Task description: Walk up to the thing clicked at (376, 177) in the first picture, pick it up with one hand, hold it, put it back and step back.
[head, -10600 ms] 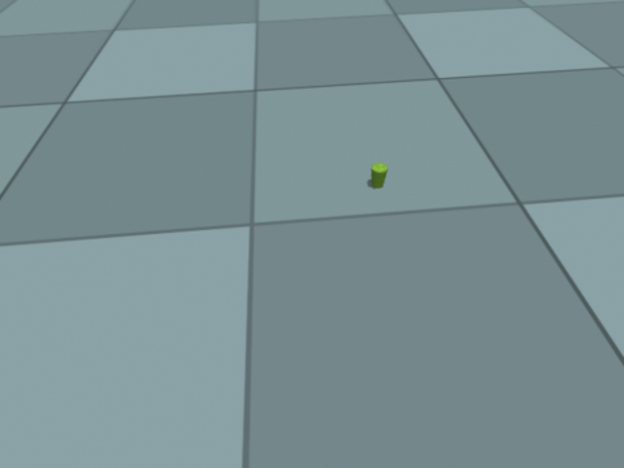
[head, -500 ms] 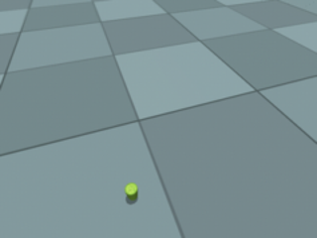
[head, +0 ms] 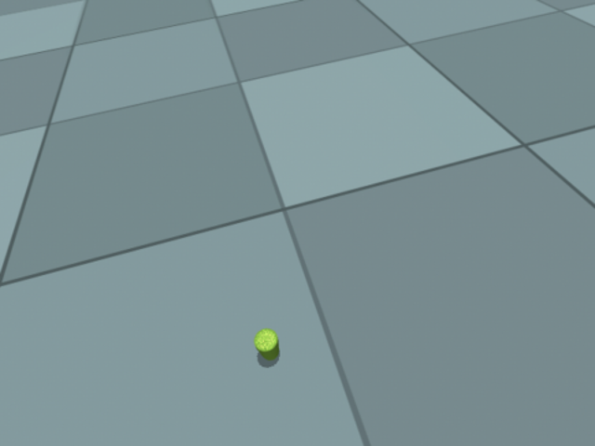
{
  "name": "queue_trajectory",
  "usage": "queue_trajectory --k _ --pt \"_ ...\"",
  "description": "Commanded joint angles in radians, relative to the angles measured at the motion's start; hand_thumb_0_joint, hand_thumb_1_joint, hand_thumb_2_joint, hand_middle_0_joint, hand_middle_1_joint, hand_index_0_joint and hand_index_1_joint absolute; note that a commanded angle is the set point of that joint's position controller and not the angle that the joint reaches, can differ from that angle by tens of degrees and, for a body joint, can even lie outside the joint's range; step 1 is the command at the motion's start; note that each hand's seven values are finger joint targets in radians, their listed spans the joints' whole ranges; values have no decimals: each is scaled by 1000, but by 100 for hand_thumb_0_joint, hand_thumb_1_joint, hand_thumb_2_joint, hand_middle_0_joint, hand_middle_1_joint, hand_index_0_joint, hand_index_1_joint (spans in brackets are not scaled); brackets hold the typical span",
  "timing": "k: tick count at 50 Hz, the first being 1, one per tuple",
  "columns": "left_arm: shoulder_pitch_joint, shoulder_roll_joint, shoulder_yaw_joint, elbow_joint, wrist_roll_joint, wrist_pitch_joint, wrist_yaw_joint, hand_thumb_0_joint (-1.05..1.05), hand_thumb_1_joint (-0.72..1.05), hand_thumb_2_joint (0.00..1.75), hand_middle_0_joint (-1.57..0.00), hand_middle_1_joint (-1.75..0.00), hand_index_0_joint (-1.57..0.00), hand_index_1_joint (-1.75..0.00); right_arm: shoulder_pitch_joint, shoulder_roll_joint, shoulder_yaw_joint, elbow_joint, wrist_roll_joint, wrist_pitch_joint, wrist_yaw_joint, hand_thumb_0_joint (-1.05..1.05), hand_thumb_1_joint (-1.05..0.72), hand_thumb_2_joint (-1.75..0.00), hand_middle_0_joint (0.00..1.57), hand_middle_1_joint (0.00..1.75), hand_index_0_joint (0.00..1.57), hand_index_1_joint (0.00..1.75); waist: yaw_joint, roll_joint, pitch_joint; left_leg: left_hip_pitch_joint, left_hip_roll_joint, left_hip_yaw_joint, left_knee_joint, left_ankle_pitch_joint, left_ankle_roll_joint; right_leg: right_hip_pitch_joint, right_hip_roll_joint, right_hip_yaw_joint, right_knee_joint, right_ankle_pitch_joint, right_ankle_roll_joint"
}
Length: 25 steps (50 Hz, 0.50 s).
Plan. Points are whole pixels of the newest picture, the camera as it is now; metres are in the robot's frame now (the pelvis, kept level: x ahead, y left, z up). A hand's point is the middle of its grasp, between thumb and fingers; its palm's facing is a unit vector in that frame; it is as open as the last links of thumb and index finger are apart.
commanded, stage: walk up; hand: left
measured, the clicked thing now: (268, 346) +0.55 +0.20 -0.71
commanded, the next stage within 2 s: stand in 0.68 s
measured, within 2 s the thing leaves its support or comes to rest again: neither
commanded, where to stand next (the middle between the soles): +0.16 +0.00 m, yaw -2 degrees
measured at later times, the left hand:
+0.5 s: hand out of the picture +0.11 +0.29 -0.14, palm faces -0.03 -0.93 -0.36, open 7.4 cm
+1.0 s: hand out of the picture +0.12 +0.26 -0.13, palm faces -0.06 -0.94 -0.34, open 7.4 cm
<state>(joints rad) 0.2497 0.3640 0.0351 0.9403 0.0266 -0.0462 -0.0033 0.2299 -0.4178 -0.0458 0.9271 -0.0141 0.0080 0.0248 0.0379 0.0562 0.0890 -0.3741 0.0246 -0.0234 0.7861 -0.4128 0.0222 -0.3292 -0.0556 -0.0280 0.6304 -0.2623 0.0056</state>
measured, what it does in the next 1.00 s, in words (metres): steps on the spot: left foot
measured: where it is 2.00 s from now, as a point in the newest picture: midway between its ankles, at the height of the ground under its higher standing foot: outside the picture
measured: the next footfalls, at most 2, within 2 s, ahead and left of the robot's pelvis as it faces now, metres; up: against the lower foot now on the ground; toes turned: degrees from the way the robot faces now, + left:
left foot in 0.06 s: +0.07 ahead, +0.15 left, +0.00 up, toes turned +0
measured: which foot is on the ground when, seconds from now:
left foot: up 0.00-0.04, down 0.06-1.00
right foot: down 0.00-1.00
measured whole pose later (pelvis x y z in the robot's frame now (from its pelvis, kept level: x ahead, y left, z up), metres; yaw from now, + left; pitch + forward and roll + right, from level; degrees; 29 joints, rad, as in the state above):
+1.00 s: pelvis +0.02 +0.01 +0.02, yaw -2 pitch -3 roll +0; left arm 0.07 0.35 0.00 1.14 0.01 -0.02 -0.01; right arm 0.08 -0.35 -0.01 1.15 -0.01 -0.01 0.02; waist -0.01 0.00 0.06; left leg -0.12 0.04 0.03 0.35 -0.18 -0.03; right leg -0.17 -0.04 0.02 0.37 -0.15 0.04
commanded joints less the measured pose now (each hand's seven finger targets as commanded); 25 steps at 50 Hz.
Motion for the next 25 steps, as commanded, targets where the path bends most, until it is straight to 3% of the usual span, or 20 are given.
queue_trajectory --k 1,2,3,4,5,6,7,8,9,10,12,15,19,25 --pt "-95 271 54 -80 -16 -7 17 0 90 90 -20 -30 -20 -30 70 -152 -58 -10 -10 -17 -16 0 -90 -90 20 30 20 30 -62 -206 -89 212 -24 51 -196 165 0 -121 -159 170 -128 67 -139" --pt "-85 238 39 -77 -21 -3 18 0 90 90 -20 -30 -20 -30 60 -153 -59 -7 -12 -23 -21 0 -90 -90 20 30 20 30 -66 -174 -94 237 -15 35 -267 174 7 -129 -139 154 -82 80 -117" --pt "-76 207 30 -70 -28 -1 17 0 90 90 -20 -30 -20 -30 41 -174 -62 -10 -17 -30 -25 0 -90 -90 20 30 20 30 -62 -92 -111 233 54 -61 -331 169 25 -126 -103 125 -39 68 -85" --pt "-52 174 19 -69 -37 2 16 0 90 90 -20 -30 -20 -30 -11 -215 -62 -29 -20 -38 -27 0 -90 -90 20 30 20 30 -29 24 -122 183 191 -265 -409 160 69 -111 -23 87 38 -12 -42" --pt "-47 196 22 -45 -41 7 23 0 90 90 -20 -30 -20 -30 -89 -249 -58 -41 -6 -39 -25 0 -90 -90 20 30 20 30 -8 62 -104 69 262 -319 -432 79 138 -25 29 16 52 -167 -32" --pt "-41 222 31 -5 -30 7 26 0 90 90 -20 -30 -20 -30 -134 -233 -53 -30 3 -34 -20 0 -90 -90 20 30 20 30 1 50 -92 -26 245 -278 -402 45 147 100 8 37 45 -166 -35" --pt "-51 232 31 3 -25 0 23 0 90 90 -20 -30 -20 -30 -140 -202 -40 -26 2 -30 -20 0 -90 -90 20 30 20 30 4 14 -79 -42 187 -194 -371 93 109 131 3 51 -34 -97 -34" --pt "-56 236 29 9 -26 -5 21 0 90 90 -20 -30 -20 -30 -143 -180 -30 -19 5 -31 -20 0 -90 -90 20 30 20 30 2 8 -97 11 131 -114 -330 162 66 125 -26 76 -78 43 -40" --pt "-63 249 31 17 -28 -9 20 0 90 90 -20 -30 -20 -30 -127 -170 -26 -7 8 -33 -22 0 -90 -90 20 30 20 30 -12 3 -119 54 98 -78 -294 251 40 121 -49 109 -75 174 -48" --pt "-81 254 30 14 -33 -10 21 0 90 90 -20 -30 -20 -30 -105 -179 -27 5 11 -34 -24 0 -90 -90 20 30 20 30 -25 17 -129 72 91 -72 -287 284 32 124 -58 113 -68 238 -49" --pt "-113 245 19 33 -35 -6 22 0 90 90 -20 -30 -20 -30 -122 -175 -23 25 12 -31 -23 0 -90 -90 20 30 20 30 -32 35 -107 60 106 -96 -344 205 39 115 -45 92 -82 178 -40" --pt "-129 226 7 58 -36 2 20 0 90 90 -20 -30 -20 -30 -175 -178 -22 40 7 -30 -24 0 -90 -90 20 30 20 30 -19 43 -86 77 136 -113 -398 170 50 100 -18 62 -100 103 -29" --pt "-152 227 4 89 -33 0 18 0 90 90 -20 -30 -20 -30 -188 -168 -19 64 10 -30 -23 0 -90 -90 20 30 20 30 -26 17 -114 118 124 -81 -403 231 36 141 -37 80 -133 178 -27" --pt "-184 225 -1 123 -27 -1 16 0 90 90 -20 -30 -20 -30 -226 -155 -18 93 12 -22 -20 0 -90 -90 20 30 20 30 -32 -32 -109 165 105 -52 -429 151 19 135 -57 110 -211 177 -25"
